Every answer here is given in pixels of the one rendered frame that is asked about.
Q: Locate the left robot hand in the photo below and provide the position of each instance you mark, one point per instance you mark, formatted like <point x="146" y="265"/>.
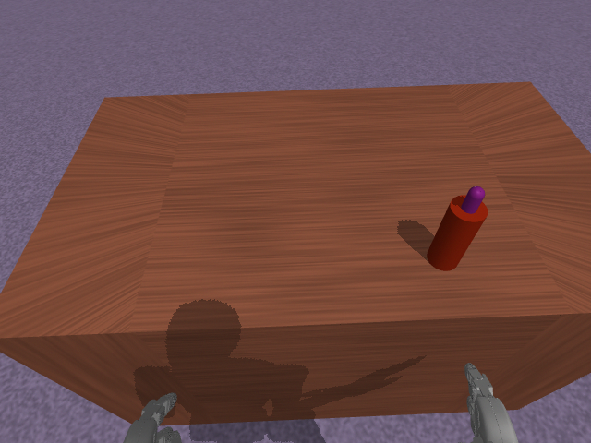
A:
<point x="144" y="430"/>

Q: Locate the right robot hand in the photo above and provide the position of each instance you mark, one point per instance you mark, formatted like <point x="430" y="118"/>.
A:
<point x="490" y="421"/>

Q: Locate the bottle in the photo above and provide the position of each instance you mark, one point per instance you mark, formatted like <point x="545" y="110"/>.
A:
<point x="459" y="226"/>

